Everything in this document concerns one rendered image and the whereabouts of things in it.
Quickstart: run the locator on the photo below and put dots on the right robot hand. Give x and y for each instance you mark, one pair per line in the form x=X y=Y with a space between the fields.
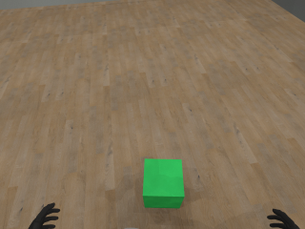
x=281 y=216

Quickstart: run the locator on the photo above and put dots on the carton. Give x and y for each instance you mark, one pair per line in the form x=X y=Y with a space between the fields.
x=163 y=184

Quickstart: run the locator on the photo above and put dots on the left robot hand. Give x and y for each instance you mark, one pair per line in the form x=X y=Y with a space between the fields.
x=41 y=218

